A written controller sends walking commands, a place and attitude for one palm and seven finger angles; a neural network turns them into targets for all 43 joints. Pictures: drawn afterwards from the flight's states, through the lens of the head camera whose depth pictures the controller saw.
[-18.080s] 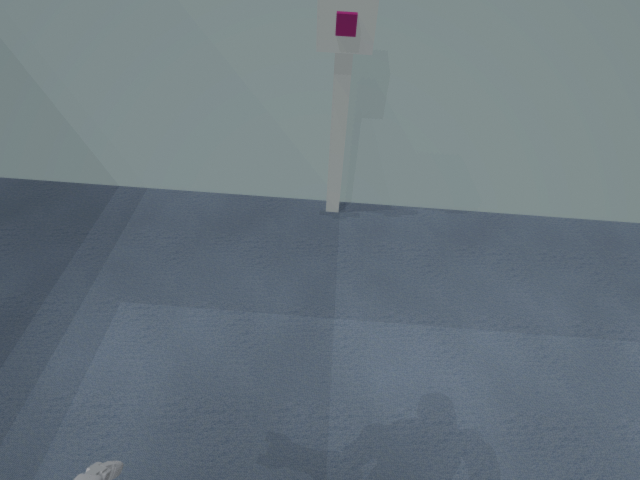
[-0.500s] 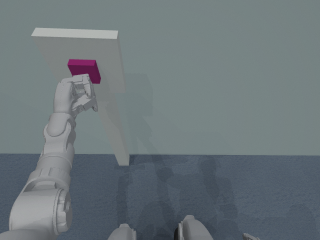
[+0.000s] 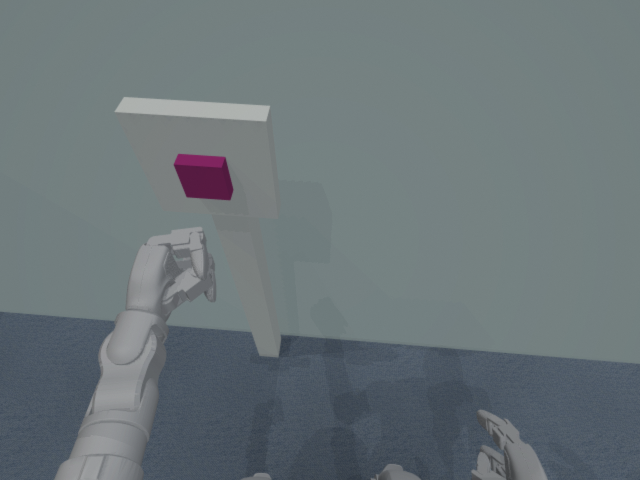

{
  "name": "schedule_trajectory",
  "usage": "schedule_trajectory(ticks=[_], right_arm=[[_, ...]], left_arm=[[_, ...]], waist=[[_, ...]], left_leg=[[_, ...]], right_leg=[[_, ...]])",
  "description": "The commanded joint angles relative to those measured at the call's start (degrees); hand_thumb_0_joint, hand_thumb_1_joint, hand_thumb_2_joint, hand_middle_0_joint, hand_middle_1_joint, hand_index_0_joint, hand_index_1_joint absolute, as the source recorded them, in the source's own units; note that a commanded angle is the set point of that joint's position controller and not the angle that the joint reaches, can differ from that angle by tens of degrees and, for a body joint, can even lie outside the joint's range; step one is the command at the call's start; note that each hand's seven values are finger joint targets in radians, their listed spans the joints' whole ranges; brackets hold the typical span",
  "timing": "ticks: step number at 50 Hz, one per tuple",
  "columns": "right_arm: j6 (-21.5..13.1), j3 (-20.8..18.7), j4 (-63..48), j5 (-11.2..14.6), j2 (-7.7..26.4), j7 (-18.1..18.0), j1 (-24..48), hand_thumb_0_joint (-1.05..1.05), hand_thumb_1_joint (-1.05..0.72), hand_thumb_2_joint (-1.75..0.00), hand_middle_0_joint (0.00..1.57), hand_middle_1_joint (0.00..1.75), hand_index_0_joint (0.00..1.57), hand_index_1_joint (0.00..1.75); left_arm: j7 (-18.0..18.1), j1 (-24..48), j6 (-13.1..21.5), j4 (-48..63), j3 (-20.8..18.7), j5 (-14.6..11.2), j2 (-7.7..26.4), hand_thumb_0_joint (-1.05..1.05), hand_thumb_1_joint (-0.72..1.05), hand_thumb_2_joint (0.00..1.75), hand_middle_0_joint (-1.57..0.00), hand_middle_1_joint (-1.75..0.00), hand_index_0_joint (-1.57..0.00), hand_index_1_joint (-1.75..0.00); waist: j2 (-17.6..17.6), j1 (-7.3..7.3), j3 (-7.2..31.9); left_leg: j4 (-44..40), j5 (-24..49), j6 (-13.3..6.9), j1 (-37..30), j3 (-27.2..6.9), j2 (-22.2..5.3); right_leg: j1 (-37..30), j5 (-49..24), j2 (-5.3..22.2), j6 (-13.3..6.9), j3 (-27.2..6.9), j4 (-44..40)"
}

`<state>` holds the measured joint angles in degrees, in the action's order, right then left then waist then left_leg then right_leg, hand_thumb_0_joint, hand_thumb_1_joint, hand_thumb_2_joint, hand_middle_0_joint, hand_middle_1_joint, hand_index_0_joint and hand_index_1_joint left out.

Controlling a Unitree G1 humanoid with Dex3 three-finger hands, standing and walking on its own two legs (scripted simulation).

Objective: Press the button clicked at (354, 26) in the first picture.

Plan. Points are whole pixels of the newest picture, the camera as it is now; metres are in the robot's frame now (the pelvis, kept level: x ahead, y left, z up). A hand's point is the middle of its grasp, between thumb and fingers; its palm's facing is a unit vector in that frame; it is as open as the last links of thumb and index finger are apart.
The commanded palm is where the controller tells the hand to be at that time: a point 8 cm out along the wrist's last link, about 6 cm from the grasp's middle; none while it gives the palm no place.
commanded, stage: draw the hand back to the body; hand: left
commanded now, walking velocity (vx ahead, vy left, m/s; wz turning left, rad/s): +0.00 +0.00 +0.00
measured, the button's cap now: (205, 176) +0.48 +0.18 +0.10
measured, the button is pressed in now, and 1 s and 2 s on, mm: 0 0 0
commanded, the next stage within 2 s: step back with the hand held close in 1.56 s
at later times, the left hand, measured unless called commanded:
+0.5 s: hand (161, 302) +0.28 +0.17 +0.12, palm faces -0.04 -1.00 -0.05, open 3.1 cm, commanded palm +0.25 +0.23 +0.12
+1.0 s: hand (49, 334) +0.22 +0.23 +0.17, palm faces +0.34 -0.89 -0.32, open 3.1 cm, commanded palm +0.17 +0.27 +0.19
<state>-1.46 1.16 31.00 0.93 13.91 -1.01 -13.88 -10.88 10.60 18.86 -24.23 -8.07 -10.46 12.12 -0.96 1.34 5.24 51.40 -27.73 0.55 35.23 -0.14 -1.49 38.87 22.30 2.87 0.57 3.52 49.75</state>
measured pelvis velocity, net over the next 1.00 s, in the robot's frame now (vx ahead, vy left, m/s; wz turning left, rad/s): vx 0.01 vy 0.01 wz -0.01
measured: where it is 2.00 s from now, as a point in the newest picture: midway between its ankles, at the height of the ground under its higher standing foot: outside the picture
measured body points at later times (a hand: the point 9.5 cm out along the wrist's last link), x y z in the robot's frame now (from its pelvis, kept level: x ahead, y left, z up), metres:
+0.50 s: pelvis +0.00 -0.01 +0.02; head +0.01 -0.02 +0.47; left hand +0.27 +0.23 +0.12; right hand +0.15 -0.25 -0.07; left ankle -0.03 +0.12 -0.69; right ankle +0.02 -0.13 -0.69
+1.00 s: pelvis +0.01 +0.01 +0.05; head -0.02 -0.01 +0.50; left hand +0.20 +0.28 +0.19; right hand +0.19 -0.20 -0.03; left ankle -0.03 +0.12 -0.69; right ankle +0.02 -0.13 -0.69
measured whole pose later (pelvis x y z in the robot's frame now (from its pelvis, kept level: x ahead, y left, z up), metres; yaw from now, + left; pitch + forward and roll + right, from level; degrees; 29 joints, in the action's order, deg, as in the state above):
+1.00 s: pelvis +0.01 +0.01 +0.05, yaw +0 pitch -4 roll -1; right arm -7.7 3.3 35.1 -0.7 12.3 -4.9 -12.4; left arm 6.0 -21.8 3.0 17.8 -10.5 -2.0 16.3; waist -3.0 -3.2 -0.6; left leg 26.5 -17.7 0.0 4.9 0.9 -0.9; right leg 8.8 12.8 2.5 1.3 3.3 25.6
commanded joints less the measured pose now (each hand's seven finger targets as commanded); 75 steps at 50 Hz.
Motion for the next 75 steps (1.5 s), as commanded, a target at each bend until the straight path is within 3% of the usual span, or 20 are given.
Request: schedule_trajectory(ticks=[1,4,6,10,11,14,16,29,30,31,32,35,36,39,45,46,52,64,69,75], right_arm=[[-2.86,-3.14,-6.05,0.11,7.56,-1.02,-1.54,0.0,-0.9,-0.9,0.2,0.3,0.2,0.3],[-2.89,-2.98,-6.39,0.24,7.45,-0.76,-0.99,0.0,-0.9,-0.9,0.2,0.3,0.2,0.3],[-2.72,-3.07,-7.65,0.37,7.78,-0.68,-0.7,0.0,-0.9,-0.9,0.2,0.3,0.2,0.3],[-2.56,-2.44,-9.76,0.9,7.0,-0.8,1.22,0.0,-0.9,-0.9,0.2,0.3,0.2,0.3],[-2.48,-2.31,-9.98,1.0,7.14,-0.94,1.44,0.0,-0.9,-0.9,0.2,0.3,0.2,0.3],[-3.05,-2.1,-10.03,1.38,7.01,-1.45,2.49,0.0,-0.9,-0.9,0.2,0.3,0.2,0.3],[-3.8,-1.98,-10.36,1.53,7.16,-1.79,2.9,0.0,-0.9,-0.9,0.2,0.3,0.2,0.3],[-8.8,-0.91,-10.91,1.99,6.97,-3.54,5.13,0.0,-0.9,-0.9,0.2,0.3,0.2,0.3],[-9.0,-1.68,-9.92,0.68,6.34,-4.59,6.75,0.0,-0.9,-0.9,0.2,0.3,0.2,0.3],[-9.45,-1.39,-9.06,0.19,5.82,-5.01,6.46,0.0,-0.9,-0.9,0.2,0.3,0.2,0.3],[-9.34,-0.95,-8.58,0.08,5.46,-5.04,6.8,0.0,-0.9,-0.9,0.2,0.3,0.2,0.3],[-8.8,-0.66,-7.23,-0.16,5.16,-5.19,6.89,0.0,-0.9,-0.9,0.2,0.3,0.2,0.3],[-8.79,-0.72,-6.79,-0.4,5.51,-5.21,7.21,0.0,-0.9,-0.9,0.2,0.3,0.2,0.3],[-8.51,-0.55,-6.13,-0.62,5.11,-5.39,7.88,0.0,-0.9,-0.9,0.2,0.3,0.2,0.3],[-9.38,-0.47,-5.39,-1.35,4.72,-5.03,8.82,0.0,-0.9,-0.9,0.2,0.3,0.2,0.3],[-9.64,-0.53,-5.05,-1.54,4.86,-4.87,9.0,0.0,-0.9,-0.9,0.2,0.3,0.2,0.3],[-9.68,-0.85,-5.02,-1.73,4.57,-3.98,8.75,0.0,-0.9,-0.9,0.2,0.3,0.2,0.3],[-10.29,-1.43,-5.23,-1.62,3.97,-3.79,8.77,0.0,-0.9,-0.9,0.2,0.3,0.2,0.3],[-10.03,-1.77,-4.72,-1.6,4.44,-3.93,8.17,0.0,-0.9,-0.9,0.2,0.3,0.2,0.3],[-10.46,-1.64,-4.83,-1.8,4.04,-4.22,8.86,0.0,-0.9,-0.9,0.2,0.3,0.2,0.3]], left_arm=[[-0.14,18.28,4.4,13.76,-2.25,-1.31,7.63,0.0,0.9,0.9,-1.3,-1.5,-1.3,-1.5],[-0.53,16.8,3.72,13.5,-0.98,-0.99,6.39,0.0,0.9,0.9,-1.3,-1.5,-1.3,-1.5],[-0.52,11.81,2.8,14.71,-4.3,-1.85,9.63,0.0,0.9,0.9,-1.3,-1.5,-1.3,-1.5],[-0.72,5.75,0.66,20.44,-6.88,-3.23,11.41,0.0,0.9,0.9,-1.3,-1.5,-1.3,-1.5],[-0.82,3.56,0.08,19.84,-7.63,-3.71,12.09,0.0,0.9,0.9,-1.3,-1.5,-1.3,-1.5],[-1.63,4.75,-0.82,23.64,-6.44,-4.33,10.94,0.0,0.9,0.9,-1.3,-1.5,-1.3,-1.5],[-2.29,3.46,-1.31,25.93,-5.6,-4.91,10.61,0.0,0.9,0.9,-1.3,-1.5,-1.3,-1.5],[-4.47,-6.25,-8.51,37.42,-8.16,-7.03,12.48,0.0,0.9,0.9,-1.3,-1.5,-1.3,-1.5],[3.87,-4.19,-8.09,45.97,-8.32,1.1,18.37,0.0,0.9,0.9,-1.3,-1.5,-1.3,-1.5],[7.98,-9.82,-9.26,44.28,-7.22,2.13,15.27,0.0,0.9,0.9,-1.3,-1.5,-1.3,-1.5],[10.25,-13.63,-10.16,44.65,-4.28,3.36,11.78,0.0,0.9,0.9,-1.3,-1.5,-1.3,-1.5],[14.15,-18.14,-11.42,46.64,-4.51,5.41,11.7,0.0,0.9,0.9,-1.3,-1.5,-1.3,-1.5],[14.76,-19.15,-11.55,46.83,-4.87,5.74,12.31,0.0,0.9,0.9,-1.3,-1.5,-1.3,-1.5],[16.27,-17.77,-11.79,48.87,-5.31,7.12,12.38,0.0,0.9,0.9,-1.3,-1.5,-1.3,-1.5],[17.56,-21.39,-11.43,55.08,-6.57,8.21,12.64,0.0,0.9,0.9,-1.3,-1.5,-1.3,-1.5],[17.55,-23.13,-11.43,54.77,-6.98,8.25,12.82,0.0,0.9,0.9,-1.3,-1.5,-1.3,-1.5],[17.62,-30.79,-11.69,58.1,-9.5,8.35,12.79,0.0,0.9,0.9,-1.3,-1.5,-1.3,-1.5],[17.97,-36.36,-10.3,65.7,-15.57,8.24,15.5,0.0,0.9,0.9,-1.3,-1.5,-1.3,-1.5],[17.93,-35.33,-10.52,62.87,-13.94,8.42,13.67,0.0,0.9,0.9,-1.3,-1.5,-1.3,-1.5],[18.33,-34.79,-10.09,64.71,-15.04,8.64,15.0,0.0,0.9,0.9,-1.3,-1.5,-1.3,-1.5]], waist=[[-0.69,1.53,19.05],[-1.83,1.04,18.66],[0.75,-0.35,20.13],[0.51,-1.83,18.52],[3.09,-1.63,16.83],[0.01,-0.85,13.32],[1.33,-0.44,12.55],[-0.88,-1.85,6.14],[-0.18,-3.75,6.85],[2.09,-2.93,3.21],[-0.07,-3.1,2.22],[-1.18,-3.07,1.1],[1.4,-3.24,0.59],[-1.78,-3.06,-1.04],[-3.82,-3.97,-0.32],[-1.66,-4.1,-1.31],[-1.38,-4.79,-2.35],[-3.58,-5.7,-3.27],[-1.01,-5.06,-5.09],[-3.16,-5.75,-3.16]], left_leg=[[-6.0,23.04,-0.76,-5.69,0.19,1.66],[-6.3,23.84,-0.41,-5.6,-0.06,1.66],[-7.06,23.59,-0.69,-5.42,0.2,1.77],[-9.59,22.13,-0.91,-5.03,1.08,2.08],[-10.15,20.75,-1.15,-4.09,1.01,2.0],[-11.65,17.58,-1.15,-5.86,1.28,2.1],[-12.23,16.7,-1.38,-6.73,1.1,2.05],[-16.95,13.45,-1.4,-11.95,0.24,2.17],[-19.65,13.53,-1.85,-13.58,1.0,1.73],[-20.35,12.55,-2.01,-13.72,1.19,1.48],[-21.59,12.93,-1.98,-15.27,1.28,1.41],[-24.31,15.99,-1.83,-19.03,1.36,1.09],[-25.04,16.4,-1.92,-19.15,1.26,0.89],[-27.49,16.65,-1.77,-22.06,1.39,0.84],[-30.29,21.58,-1.51,-25.77,1.01,0.75],[-30.43,21.66,-1.48,-25.44,0.94,0.59],[-30.88,27.55,-0.98,-26.01,0.92,0.14],[-30.52,28.83,-0.47,-26.82,1.09,-0.17],[-31.06,25.59,-0.85,-26.54,1.24,-0.24],[-31.02,25.16,-0.95,-26.86,1.17,0.21]], right_leg=[[-14.48,-22.69,-2.76,-1.63,-0.81,-3.2],[-14.17,-22.89,-2.6,-1.79,-0.35,-2.7],[-17.75,-23.3,-2.68,-1.75,-0.67,-3.59],[-22.6,-24.55,-2.51,-1.61,-1.11,-5.58],[-23.17,-23.23,-2.56,-1.43,-1.21,-6.58],[-21.46,-19.78,-2.64,-1.35,-1.3,-8.69],[-21.97,-18.12,-2.73,-1.32,-1.33,-9.83],[-23.02,-11.58,-2.53,-1.21,-0.64,-15.51],[-25.27,-10.03,-1.25,-1.6,-2.63,-19.14],[-24.41,-7.86,-1.31,-1.4,-2.59,-21.03],[-25.59,-8.31,-1.16,-1.35,-2.11,-21.45],[-28.45,-11.59,-1.42,-1.39,-1.16,-23.0],[-29.65,-11.56,-1.6,-1.3,-1.22,-24.16],[-30.48,-11.36,-1.62,-1.31,-0.98,-25.7],[-34.78,-15.66,-1.81,-1.64,-0.5,-26.8],[-34.85,-15.64,-2.01,-1.54,-0.41,-27.37],[-36.73,-20.5,-2.22,-1.45,-0.16,-26.86],[-36.47,-21.1,-2.58,-1.43,-0.49,-27.15],[-34.94,-18.51,-2.53,-1.25,-0.51,-27.92],[-36.34,-18.64,-2.43,-1.47,-0.74,-27.74]])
